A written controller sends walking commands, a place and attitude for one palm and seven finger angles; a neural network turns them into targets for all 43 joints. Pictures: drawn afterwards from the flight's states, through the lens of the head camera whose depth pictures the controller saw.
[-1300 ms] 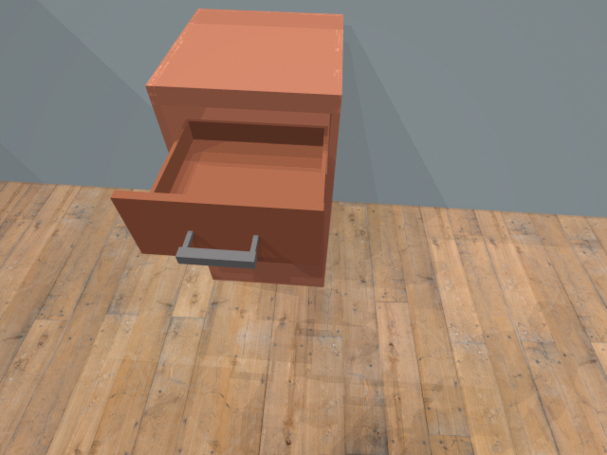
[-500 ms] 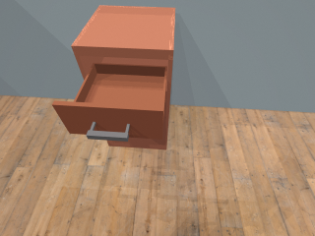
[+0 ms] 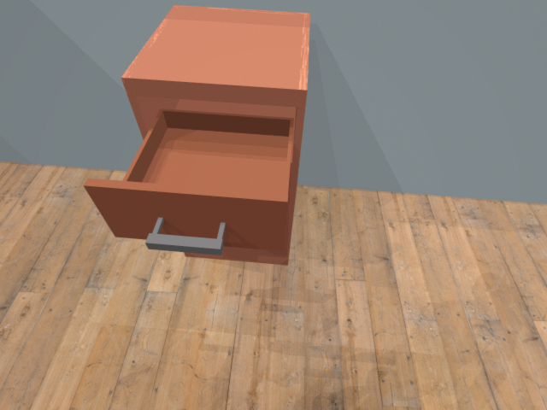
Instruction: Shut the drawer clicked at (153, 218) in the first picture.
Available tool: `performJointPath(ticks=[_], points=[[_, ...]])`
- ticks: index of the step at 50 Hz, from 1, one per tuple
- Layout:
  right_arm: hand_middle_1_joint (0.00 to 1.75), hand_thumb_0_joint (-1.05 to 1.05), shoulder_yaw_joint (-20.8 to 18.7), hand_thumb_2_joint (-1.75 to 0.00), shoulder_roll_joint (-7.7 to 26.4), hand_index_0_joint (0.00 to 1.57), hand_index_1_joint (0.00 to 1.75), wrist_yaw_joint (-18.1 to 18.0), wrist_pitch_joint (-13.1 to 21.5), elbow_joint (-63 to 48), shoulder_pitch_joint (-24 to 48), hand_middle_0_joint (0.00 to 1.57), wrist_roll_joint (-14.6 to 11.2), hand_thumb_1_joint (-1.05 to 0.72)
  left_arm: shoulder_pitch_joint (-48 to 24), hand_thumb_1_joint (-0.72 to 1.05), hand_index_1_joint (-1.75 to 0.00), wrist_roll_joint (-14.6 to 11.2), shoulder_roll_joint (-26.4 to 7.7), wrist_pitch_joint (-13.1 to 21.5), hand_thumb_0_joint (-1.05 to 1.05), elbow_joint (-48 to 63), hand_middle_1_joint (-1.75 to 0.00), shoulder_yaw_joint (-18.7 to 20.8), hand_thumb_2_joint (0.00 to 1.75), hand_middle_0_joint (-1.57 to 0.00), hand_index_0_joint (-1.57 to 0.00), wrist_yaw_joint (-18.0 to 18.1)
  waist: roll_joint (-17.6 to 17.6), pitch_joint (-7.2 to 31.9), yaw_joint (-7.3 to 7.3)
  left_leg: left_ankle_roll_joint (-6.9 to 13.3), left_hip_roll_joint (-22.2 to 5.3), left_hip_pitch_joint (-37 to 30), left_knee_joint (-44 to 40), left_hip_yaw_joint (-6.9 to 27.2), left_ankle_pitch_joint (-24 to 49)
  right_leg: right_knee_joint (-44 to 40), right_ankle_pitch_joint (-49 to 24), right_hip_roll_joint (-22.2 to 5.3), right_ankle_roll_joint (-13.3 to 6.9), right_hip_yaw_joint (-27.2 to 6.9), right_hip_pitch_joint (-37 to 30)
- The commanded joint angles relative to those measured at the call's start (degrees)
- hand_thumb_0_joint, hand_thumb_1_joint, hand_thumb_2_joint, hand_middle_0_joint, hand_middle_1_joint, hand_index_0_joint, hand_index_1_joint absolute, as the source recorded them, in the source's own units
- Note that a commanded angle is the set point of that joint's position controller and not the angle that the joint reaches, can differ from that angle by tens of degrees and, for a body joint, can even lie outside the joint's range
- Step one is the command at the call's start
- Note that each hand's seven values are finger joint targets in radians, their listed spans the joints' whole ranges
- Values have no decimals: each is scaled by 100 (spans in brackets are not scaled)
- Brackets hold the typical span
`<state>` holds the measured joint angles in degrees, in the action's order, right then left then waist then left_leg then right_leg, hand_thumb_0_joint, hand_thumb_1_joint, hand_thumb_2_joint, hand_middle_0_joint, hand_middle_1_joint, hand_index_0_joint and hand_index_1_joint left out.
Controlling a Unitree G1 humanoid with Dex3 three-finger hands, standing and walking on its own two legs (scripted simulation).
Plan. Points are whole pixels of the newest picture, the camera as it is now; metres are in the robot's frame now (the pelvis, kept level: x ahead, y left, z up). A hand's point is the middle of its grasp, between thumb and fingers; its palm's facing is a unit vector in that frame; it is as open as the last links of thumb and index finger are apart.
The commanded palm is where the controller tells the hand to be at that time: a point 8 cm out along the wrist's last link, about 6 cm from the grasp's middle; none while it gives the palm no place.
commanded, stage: take the last steps up to it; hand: left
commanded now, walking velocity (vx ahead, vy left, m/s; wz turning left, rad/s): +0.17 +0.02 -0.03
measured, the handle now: (188, 234) +0.44 +0.20 -0.08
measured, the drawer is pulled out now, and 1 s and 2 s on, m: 0.30 0.30 0.30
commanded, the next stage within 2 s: come to a stop and stand still in 0.16 s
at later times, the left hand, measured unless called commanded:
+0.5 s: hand out of the picture +0.11 +0.16 -0.18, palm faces +0.06 -0.98 -0.21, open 7.3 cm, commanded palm none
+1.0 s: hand out of the picture +0.12 +0.15 -0.17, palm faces +0.02 -0.97 -0.25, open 7.4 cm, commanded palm none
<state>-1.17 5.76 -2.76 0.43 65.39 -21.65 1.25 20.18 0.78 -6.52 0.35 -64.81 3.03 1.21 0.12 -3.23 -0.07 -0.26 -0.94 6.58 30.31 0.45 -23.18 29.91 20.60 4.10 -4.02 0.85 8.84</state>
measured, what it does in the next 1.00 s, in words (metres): steps on the spot: right foot, then left foot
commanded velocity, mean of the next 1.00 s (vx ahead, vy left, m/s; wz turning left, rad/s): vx -0.05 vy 0.01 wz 0.00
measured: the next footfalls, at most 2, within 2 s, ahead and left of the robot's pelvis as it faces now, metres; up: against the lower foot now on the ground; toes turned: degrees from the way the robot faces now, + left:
right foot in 0.22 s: +0.08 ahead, -0.09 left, +0.00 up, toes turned -5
left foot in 0.42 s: +0.15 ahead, +0.10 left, +0.00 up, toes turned -1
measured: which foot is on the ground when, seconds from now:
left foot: down 0.00-0.22, up 0.24-0.40, down 0.42-1.00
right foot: down 0.00-0.06, up 0.08-0.20, down 0.22-1.00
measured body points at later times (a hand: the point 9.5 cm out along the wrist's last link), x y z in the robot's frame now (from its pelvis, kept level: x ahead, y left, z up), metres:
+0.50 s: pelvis +0.10 -0.01 +0.00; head +0.14 -0.02 +0.45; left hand +0.10 +0.21 -0.16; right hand +0.12 -0.24 -0.16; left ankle +0.08 +0.13 -0.73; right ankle +0.04 -0.09 -0.73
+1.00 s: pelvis +0.09 -0.04 +0.00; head +0.14 -0.05 +0.45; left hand +0.12 +0.20 -0.15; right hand +0.14 -0.27 -0.16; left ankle +0.08 +0.10 -0.73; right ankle +0.04 -0.09 -0.73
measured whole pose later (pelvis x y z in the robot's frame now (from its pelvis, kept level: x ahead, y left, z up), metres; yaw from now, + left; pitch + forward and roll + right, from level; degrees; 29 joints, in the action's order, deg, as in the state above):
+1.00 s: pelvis +0.09 -0.04 +0.00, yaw -2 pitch -1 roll +1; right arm -2.5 9.7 -2.5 -1.7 59.1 -9.3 0.4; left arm 13.2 0.7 -8.7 -0.4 -59.1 2.3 2.5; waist 1.1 -6.8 0.0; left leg -0.2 -1.4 12.0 30.8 -0.4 -14.3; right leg 30.1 20.5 3.6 -5.5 4.0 9.1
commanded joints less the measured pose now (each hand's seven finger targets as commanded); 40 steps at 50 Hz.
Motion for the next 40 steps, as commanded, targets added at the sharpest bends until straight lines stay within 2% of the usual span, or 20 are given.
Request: performJointPath(ticks=[1, 3, 5, 7, 9, 10, 11, 12, 13, 15, 18, 19, 21, 22, 26, 29, 34, 36, 38, 40], points=[[30, 0, -109, -90, 481, 20, 30, -92, 131, 83, -1107, 20, -18, -90, 195, 90, -30, 22, -440, 101, 0, 261, -30, 131, 90, -20, -20, 53, 646, -174, 256, 554, -690, -663, -354, 496, 2848, 628, -1996, -496, -258, -201, 841], [30, 0, -142, -90, 641, 20, 30, -141, 125, 251, -1629, 20, 37, -90, -422, 90, -30, 4, -327, 134, 0, 545, -30, 92, 90, -20, -20, 38, 1239, -430, 479, 1184, -1613, -1372, -861, 1658, 4357, 1854, 391, -239, -80, 269, 2236], [30, 0, -107, -90, 631, 20, 30, -121, 99, 221, -1573, 20, 74, -90, -805, 90, -30, 7, -306, 130, 0, 740, -30, 83, 90, -20, -20, 11, 777, -739, 442, 1441, -1819, -1237, -940, 1717, 4545, 2148, 1148, -490, -75, 100, 2594], [30, 0, -89, -90, 690, 20, 30, -107, 127, 77, -1106, 20, 73, -90, -702, 90, -30, -7, -283, 117, 0, 782, -30, 124, 90, -20, -20, -61, 813, -692, 168, 1170, -1469, -473, -824, 1185, 4223, 1417, 682, -573, -69, 244, 1673], [30, 0, -74, -90, 772, 20, 30, -94, 130, -94, -603, 20, -6, -90, 388, 90, -30, -3, -419, 114, 0, 489, -30, 230, 90, -20, -20, -105, 472, -207, -416, 731, -798, 708, 182, 415, 3353, -82, -659, -366, -97, 381, -572], [30, 0, -94, -90, 599, 20, 30, -48, 160, -278, -481, 20, -96, -90, 1144, 90, -30, 21, -854, 168, 0, 287, -30, 337, 90, -20, -20, -34, -788, 147, -651, 380, -64, 1723, 1405, -117, 1994, -687, -1409, -1262, -470, -1131, -1733], [30, 0, -143, -90, 476, 20, 30, -13, 153, -440, -144, 20, -139, -90, 1584, 90, -30, -6, -1147, 172, 0, 87, -30, 350, 90, -20, -20, 3, -1280, 87, -755, 197, 284, 2373, 2995, -472, -907, -1433, -1788, -2530, -1150, -2611, -1684], [30, 0, -194, -90, 479, 20, 30, 4, 88, -509, 195, 20, -94, -90, 1213, 90, -30, -16, -1081, 122, 0, 160, -30, 302, 90, -20, -20, 56, -871, -349, -649, 143, -30, 2623, 3520, 31, -1228, -1504, -1450, -2585, -1403, -2833, -989], [30, 0, -205, -90, 378, 20, 30, 33, 48, -581, 324, 20, -56, -90, 658, 90, -30, 24, -940, 107, 0, 345, -30, 270, 90, -20, -20, 112, -925, -730, -445, 125, -270, 2715, 3589, 214, -1065, -1479, -1475, -2571, -1442, -2663, -306], [30, 0, -160, -90, 142, 20, 30, 79, -23, -527, 138, 20, -50, -90, -1, 90, -30, 99, -718, 121, 0, 595, -30, 211, 90, -20, -20, 189, -450, -533, -82, 100, -464, 1897, 2602, 313, -914, -1308, -2226, -2332, -1178, -1708, 501], [30, 0, -61, -90, -105, 20, 30, 104, -30, -306, -348, 20, -70, -90, -247, 90, -30, 50, -761, 138, 0, 634, -30, 175, 90, -20, -20, 136, -268, -149, 172, -14, -173, 575, 353, -276, 733, -779, -3045, -1525, -582, -523, 655], [30, 0, -51, -90, -46, 20, 30, 95, -2, -216, -483, 20, -72, -90, -266, 90, -30, 1, -752, 124, 0, 592, -30, 157, 90, -20, -20, 128, -198, -38, 212, -15, -133, 115, -412, -274, 1606, -469, -2927, -1310, -324, -351, 651], [30, 0, -116, -90, 530, 20, 30, 26, 110, -300, -440, 20, -31, -90, 36, 90, -30, -29, -550, 82, 0, 589, -30, 113, 90, -20, -20, 169, 819, 333, -2, 428, -1030, -75, -439, 506, 4634, -105, -1778, -823, 189, -67, 449], [30, 0, -147, -90, 672, 20, 30, -4, 67, -385, -356, 20, -39, -90, 17, 90, -30, 13, -539, 62, 0, 603, -30, 112, 90, -20, -20, 214, 500, 222, 33, 478, -1080, 40, -321, 451, 5154, -143, -1487, -717, 219, -71, 325], [30, 0, -220, -90, 789, 20, 30, -109, -75, -585, -32, 20, -91, -90, 42, 90, -30, 5, -847, 23, 0, 572, -30, 211, 90, -20, -20, 222, 460, 432, 60, 178, -810, -512, 224, -64, 6232, 129, -4004, -948, 176, -33, 278], [30, 0, -346, -90, 979, 20, 30, -88, -157, -798, 203, 20, -80, -90, -122, 90, -30, 15, -981, -3, 0, 728, -30, 265, 90, -20, -20, 194, 151, 675, 75, 165, -737, -483, 286, -182, 5444, 265, -4366, -1006, 147, -61, 202], [30, 0, -409, -90, 1066, 20, 30, -43, -176, -950, 424, 20, -36, -90, -352, 90, -30, 40, -845, -65, 0, 994, -30, 229, 90, -20, -20, 159, 412, 351, 92, 446, -1017, -386, -150, 72, 5004, 463, -2107, -782, 222, -45, 611], [30, 0, -379, -90, 1041, 20, 30, -19, -184, -1023, 606, 20, -31, -90, -213, 90, -30, 51, -842, -60, 0, 1005, -30, 223, 90, -20, -20, 156, 309, 272, -23, 418, -959, -119, -136, 37, 4326, 46, -2002, -805, 226, -170, 454], [30, 0, -325, -90, 784, 20, 30, 22, -236, -1119, 762, 20, -68, -90, 15, 90, -30, 87, -1164, -25, 0, 939, -30, 261, 90, -20, -20, 163, -650, 283, -140, 36, -337, 619, 447, -346, 2039, -629, -4076, -1515, 42, -892, -96], [30, 0, -276, -90, 634, 20, 30, 21, -312, -1196, 1022, 20, -76, -90, 283, 90, -30, 84, -1210, -4, 0, 735, -30, 237, 90, -20, -20, 215, -1171, 517, -320, -60, 42, 1578, 1494, -209, -732, -528, -6766, -2004, -62, -1276, -1129]])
